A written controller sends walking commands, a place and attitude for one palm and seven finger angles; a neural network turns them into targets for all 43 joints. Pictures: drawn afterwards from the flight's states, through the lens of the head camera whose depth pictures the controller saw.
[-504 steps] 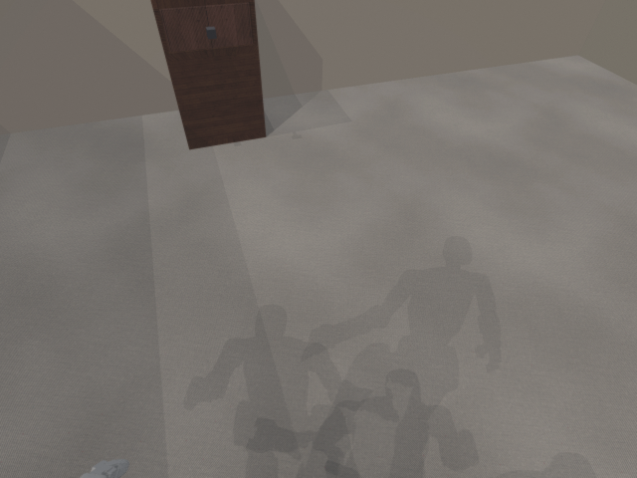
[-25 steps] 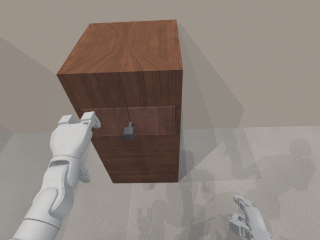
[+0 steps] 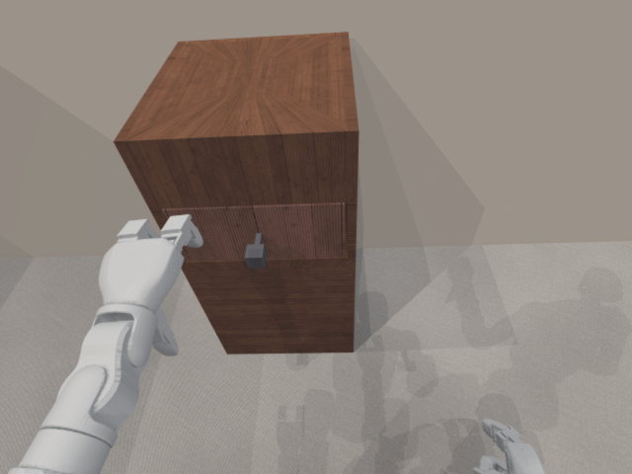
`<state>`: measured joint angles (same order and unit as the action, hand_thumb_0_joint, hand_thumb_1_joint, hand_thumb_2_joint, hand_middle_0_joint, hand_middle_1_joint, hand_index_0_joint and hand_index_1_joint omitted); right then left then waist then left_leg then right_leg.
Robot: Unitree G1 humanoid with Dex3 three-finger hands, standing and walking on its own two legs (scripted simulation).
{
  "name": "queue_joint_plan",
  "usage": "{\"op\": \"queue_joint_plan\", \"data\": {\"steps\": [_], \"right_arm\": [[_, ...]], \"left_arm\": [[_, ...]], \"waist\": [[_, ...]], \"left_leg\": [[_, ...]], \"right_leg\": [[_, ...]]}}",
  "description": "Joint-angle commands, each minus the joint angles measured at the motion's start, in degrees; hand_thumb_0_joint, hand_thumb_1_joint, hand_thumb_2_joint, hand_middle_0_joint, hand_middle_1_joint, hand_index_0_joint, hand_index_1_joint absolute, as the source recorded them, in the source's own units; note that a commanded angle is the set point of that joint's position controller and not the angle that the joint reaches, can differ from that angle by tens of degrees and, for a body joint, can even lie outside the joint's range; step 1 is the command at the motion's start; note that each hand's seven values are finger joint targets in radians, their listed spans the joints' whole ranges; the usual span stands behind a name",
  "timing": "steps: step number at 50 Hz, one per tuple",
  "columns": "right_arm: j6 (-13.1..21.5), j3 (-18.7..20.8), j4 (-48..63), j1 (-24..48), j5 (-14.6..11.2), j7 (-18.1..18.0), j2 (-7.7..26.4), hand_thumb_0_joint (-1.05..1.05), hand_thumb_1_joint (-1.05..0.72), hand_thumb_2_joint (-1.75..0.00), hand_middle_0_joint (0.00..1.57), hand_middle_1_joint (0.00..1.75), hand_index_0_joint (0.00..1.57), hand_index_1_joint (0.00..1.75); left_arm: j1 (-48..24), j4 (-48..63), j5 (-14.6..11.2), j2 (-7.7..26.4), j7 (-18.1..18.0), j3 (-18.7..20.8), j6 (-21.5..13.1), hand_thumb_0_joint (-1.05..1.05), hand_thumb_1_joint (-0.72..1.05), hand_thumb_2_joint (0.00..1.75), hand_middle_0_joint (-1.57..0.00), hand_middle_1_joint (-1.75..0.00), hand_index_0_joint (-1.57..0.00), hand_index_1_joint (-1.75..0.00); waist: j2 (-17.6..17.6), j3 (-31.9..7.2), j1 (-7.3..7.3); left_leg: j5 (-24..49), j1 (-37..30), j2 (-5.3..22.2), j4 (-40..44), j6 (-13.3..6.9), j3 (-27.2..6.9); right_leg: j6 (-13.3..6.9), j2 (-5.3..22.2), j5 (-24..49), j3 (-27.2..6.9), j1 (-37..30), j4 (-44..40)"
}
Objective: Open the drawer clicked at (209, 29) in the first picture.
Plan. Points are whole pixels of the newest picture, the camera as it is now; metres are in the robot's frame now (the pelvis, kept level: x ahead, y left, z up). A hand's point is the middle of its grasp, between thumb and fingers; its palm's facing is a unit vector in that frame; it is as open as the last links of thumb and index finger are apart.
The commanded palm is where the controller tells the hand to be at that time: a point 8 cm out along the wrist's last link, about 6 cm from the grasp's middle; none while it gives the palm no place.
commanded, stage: move the hooked fingers above the handle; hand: left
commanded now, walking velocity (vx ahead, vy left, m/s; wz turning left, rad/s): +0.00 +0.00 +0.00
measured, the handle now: (257, 249) +0.57 +0.22 -0.16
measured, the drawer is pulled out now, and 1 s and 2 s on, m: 0.00 0.00 0.00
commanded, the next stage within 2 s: none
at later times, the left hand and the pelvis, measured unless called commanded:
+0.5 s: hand (191, 275) +0.36 +0.24 +0.03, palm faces +0.01 -0.04 -1.00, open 13.8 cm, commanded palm +0.35 +0.24 +0.08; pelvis +0.00 -0.02 -0.01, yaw +0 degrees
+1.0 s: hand (213, 264) +0.43 +0.24 -0.03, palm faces -0.06 -0.03 -1.00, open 13.8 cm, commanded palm +0.42 +0.24 +0.03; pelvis +0.01 +0.01 -0.03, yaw -2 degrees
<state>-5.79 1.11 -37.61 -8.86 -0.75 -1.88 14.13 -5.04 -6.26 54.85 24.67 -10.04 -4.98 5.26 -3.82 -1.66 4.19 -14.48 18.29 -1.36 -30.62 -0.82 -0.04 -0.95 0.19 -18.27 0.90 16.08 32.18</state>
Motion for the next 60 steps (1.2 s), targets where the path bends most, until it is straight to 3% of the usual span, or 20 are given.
{"op": "queue_joint_plan", "data": {"steps": [1, 6, 8, 11, 15, 16, 19, 23, 27, 28, 29, 30, 34, 36, 39, 43, 45, 50, 55, 60], "right_arm": [[2.9, 1.5, 9.3, 8.7, -0.4, -0.3, 6.0, 0.00, -0.90, -0.90, 0.20, 0.30, 0.20, 0.30], [2.8, 0.9, 8.9, 8.2, -0.5, -1.2, 6.1, 0.00, -0.90, -0.90, 0.20, 0.30, 0.20, 0.30], [2.9, 0.8, 8.2, 7.2, -0.3, -1.8, 6.2, 0.00, -0.90, -0.90, 0.20, 0.30, 0.20, 0.30], [3.2, 1.0, 7.5, 6.1, 0.1, -2.4, 6.3, 0.00, -0.90, -0.90, 0.20, 0.30, 0.20, 0.30], [3.8, 2.0, 7.2, 4.3, 0.4, -2.5, 5.3, 0.00, -0.90, -0.90, 0.20, 0.30, 0.20, 0.30], [3.7, 2.3, 6.9, 3.4, 0.5, -2.3, 5.6, 0.00, -0.90, -0.90, 0.20, 0.30, 0.20, 0.30], [3.9, 2.9, 6.6, 2.4, 0.2, -1.8, 5.7, 0.00, -0.90, -0.90, 0.20, 0.30, 0.20, 0.30], [3.5, 3.3, 5.9, 0.4, -0.2, -1.6, 6.9, 0.00, -0.90, -0.90, 0.20, 0.30, 0.20, 0.30], [3.3, 4.1, 5.5, -1.7, 0.1, -1.9, 7.2, 0.00, -0.90, -0.90, 0.20, 0.30, 0.20, 0.30], [3.3, 4.4, 4.9, -2.5, 0.3, -2.0, 7.3, 0.00, -0.90, -0.90, 0.20, 0.30, 0.20, 0.30], [3.3, 4.5, 5.0, -3.1, 0.4, -2.0, 7.1, 0.00, -0.90, -0.90, 0.20, 0.30, 0.20, 0.30], [3.2, 4.7, 4.4, -3.9, 0.4, -2.1, 7.1, 0.00, -0.90, -0.90, 0.20, 0.30, 0.20, 0.30], [3.3, 5.6, 3.1, -6.2, 1.0, -1.4, 7.0, 0.00, -0.90, -0.90, 0.20, 0.30, 0.20, 0.30], [2.9, 5.7, 2.6, -7.3, 1.2, -0.7, 7.3, 0.00, -0.90, -0.90, 0.20, 0.30, 0.20, 0.30], [2.6, 5.7, 2.3, -8.4, 1.0, 0.2, 7.6, 0.00, -0.90, -0.90, 0.20, 0.30, 0.20, 0.30], [1.9, 5.8, 2.7, -10.3, 1.0, 0.7, 8.1, 0.00, -0.90, -0.90, 0.20, 0.30, 0.20, 0.30], [1.8, 6.0, 2.5, -11.3, 1.2, 0.6, 8.2, 0.00, -0.90, -0.90, 0.20, 0.30, 0.20, 0.30], [2.1, 6.1, 1.0, -13.4, 1.6, 0.2, 8.5, 0.00, -0.90, -0.90, 0.20, 0.30, 0.20, 0.30], [2.6, 6.1, -0.6, -15.2, 2.4, 0.8, 8.6, 0.00, -0.90, -0.90, 0.20, 0.30, 0.20, 0.30], [2.5, 5.9, -1.2, -17.1, 2.9, 1.8, 9.3, 0.00, -0.90, -0.90, 0.20, 0.30, 0.20, 0.30]], "left_arm": [[-16.2, 9.5, 0.2, 10.1, -1.6, 5.4, 2.5, 0.00, -0.50, 0.30, -0.30, -1.20, -0.30, -1.20], [-20.7, 3.4, 0.5, 8.1, 1.0, 1.8, 3.0, 0.00, -0.50, 0.30, -0.30, -1.20, -0.30, -1.20], [-23.6, -0.2, 1.2, 10.7, 1.2, 3.7, 1.8, 0.00, -0.50, 0.30, -0.30, -1.20, -0.30, -1.20], [-29.6, -2.5, 2.6, 14.7, 0.3, 6.7, -1.3, 0.00, -0.50, 0.30, -0.30, -1.20, -0.30, -1.20], [-30.2, -3.1, 3.0, 13.9, -2.6, 8.0, -5.6, 0.00, -0.50, 0.30, -0.30, -1.20, -0.30, -1.20], [-29.8, -4.8, 3.2, 15.0, -3.4, 9.5, -5.9, 0.00, -0.50, 0.30, -0.30, -1.20, -0.30, -1.20], [-27.9, -9.0, 2.8, 11.5, -5.0, 7.6, -5.7, 0.00, -0.50, 0.30, -0.30, -1.20, -0.30, -1.20], [-30.4, -15.5, 3.2, 11.8, -5.5, 6.6, -3.4, 0.00, -0.50, 0.30, -0.30, -1.20, -0.30, -1.20], [-36.3, -16.1, 3.7, 12.6, -5.6, 6.0, -4.8, 0.00, -0.50, 0.30, -0.30, -1.20, -0.30, -1.20], [-37.4, -16.4, 4.0, 14.8, -6.0, 8.1, -5.8, 0.00, -0.50, 0.30, -0.30, -1.20, -0.30, -1.20], [-38.2, -15.8, 3.8, 13.4, -6.2, 6.9, -6.9, 0.00, -0.50, 0.30, -0.30, -1.20, -0.30, -1.20], [-40.1, -16.5, 4.1, 13.7, -6.7, 7.2, -7.9, 0.00, -0.50, 0.30, -0.30, -1.20, -0.30, -1.20], [-41.2, -20.3, 5.5, 13.8, -10.1, 8.9, -10.5, 0.00, -0.50, 0.30, -0.30, -1.20, -0.30, -1.20], [-39.9, -24.0, 6.1, 14.5, -12.0, 10.7, -9.8, 0.00, -0.50, 0.30, -0.30, -1.20, -0.30, -1.20], [-41.2, -30.5, 6.5, 12.4, -13.8, 8.6, -6.9, 0.00, -0.50, 0.30, -0.30, -1.20, -0.30, -1.20], [-43.9, -34.8, 7.2, 14.3, -14.5, 9.2, -4.2, 0.00, -0.50, 0.30, -0.30, -1.20, -0.30, -1.20], [-47.7, -35.0, 7.2, 13.0, -14.3, 7.5, -4.4, 0.00, -0.50, 0.30, -0.30, -1.20, -0.30, -1.20], [-54.6, -38.0, 8.0, 13.1, -14.3, 6.6, -7.6, 0.00, -0.50, 0.30, -0.30, -1.20, -0.30, -1.20], [-59.4, -42.1, 9.6, 14.0, -17.4, 7.6, -9.1, 0.00, -0.50, 0.30, -0.30, -1.20, -0.30, -1.20], [-61.8, -49.2, 10.0, 14.8, -19.6, 7.9, -5.7, 0.00, -0.50, 0.30, -0.30, -1.20, -0.30, -1.20]], "waist": [[2.7, -13.3, -0.18], [6.8, -8.7, -1.98], [7.6, -8.5, -1.77], [5.3, -11.4, -1.57], [0.3, -18.1, -0.86], [1.0, -18.8, -0.95], [3.2, -17.3, -1.57], [7.0, -16.3, -3.10], [6.0, -20.4, -4.37], [5.9, -21.9, -4.36], [3.8, -23.6, -4.47], [4.2, -23.2, -5.39], [0.3, -24.6, -5.32], [1.0, -25.5, -5.01], [2.3, -23.3, -6.00], [3.0, -27.3, -5.90], [3.1, -28.7, -7.13], [2.3, -26.5, -9.82], [-2.9, -27.9, -10.61], [-3.4, -30.7, -11.26]], "left_leg": [[11.5, -6.9, -1.3, 3.9, -1.0, 0.3], [6.7, -5.2, -1.5, 3.7, -1.5, 1.0], [5.0, -3.9, -1.7, 3.4, -1.7, 1.3], [5.5, -3.0, -2.1, 1.7, -1.7, 1.6], [10.9, -3.1, -2.4, -1.3, -1.8, 1.6], [11.2, -2.2, -2.4, -1.9, -1.7, 1.4], [12.2, 0.4, -2.1, -3.1, -1.6, 1.8], [10.7, 3.6, -1.9, -4.1, -1.8, 2.3], [11.4, 3.6, -2.0, -5.8, -2.2, 2.2], [12.4, 3.6, -1.9, -6.5, -2.2, 2.0], [13.3, 3.2, -2.1, -7.2, -2.3, 2.0], [13.6, 3.1, -1.9, -7.8, -2.4, 1.7], [15.5, 3.6, -1.3, -10.1, -2.0, 1.2], [17.1, 5.2, -1.2, -10.9, -1.8, 0.9], [15.2, 8.1, -1.0, -11.2, -1.6, 1.4], [16.2, 8.6, -0.7, -11.6, -1.7, 1.6], [16.5, 8.1, -0.5, -12.2, -1.9, 1.5], [13.1, 8.9, 0.3, -13.9, -2.0, 0.1], [11.9, 10.4, 0.7, -16.7, -1.5, -0.8], [12.7, 12.7, 0.8, -18.9, -1.1, -1.4]], "right_leg": [[-1.2, -1.7, 10.9, -0.2, -2.8, -5.2], [-0.5, -1.4, 7.2, -0.6, 0.4, -6.9], [-0.4, -1.2, 5.7, -0.9, 0.8, -6.7], [-0.4, -1.0, 7.0, -1.9, 0.6, -5.7], [-0.9, -0.9, 15.0, -2.3, -0.9, -2.1], [-1.0, -1.3, 15.2, -2.1, -0.8, -1.6], [-0.7, -1.2, 18.2, -1.7, 1.0, -0.4], [-0.2, -1.1, 18.4, -1.7, 2.4, 0.1], [0.0, -1.0, 20.3, -2.2, 2.8, 1.3], [-0.1, -1.1, 21.3, -2.1, 2.8, 2.3], [-0.2, -1.1, 22.6, -2.2, 2.9, 2.9], [-0.3, -1.3, 22.5, -1.9, 4.4, 3.4], [-1.0, -2.1, 20.3, -0.8, 9.4, 6.0], [-1.4, -2.6, 20.6, -0.1, 10.1, 7.3], [-1.3, -2.8, 18.9, 0.4, 12.6, 7.6], [-1.2, -3.0, 19.8, 0.3, 11.3, 8.4], [-1.0, -3.0, 20.1, 0.2, 12.1, 8.5], [-1.1, -3.3, 14.1, 0.4, 19.1, 9.3], [-1.6, -3.6, 10.0, 1.0, 26.5, 12.1], [-1.6, -4.0, 9.5, 1.8, 29.4, 14.6]]}}
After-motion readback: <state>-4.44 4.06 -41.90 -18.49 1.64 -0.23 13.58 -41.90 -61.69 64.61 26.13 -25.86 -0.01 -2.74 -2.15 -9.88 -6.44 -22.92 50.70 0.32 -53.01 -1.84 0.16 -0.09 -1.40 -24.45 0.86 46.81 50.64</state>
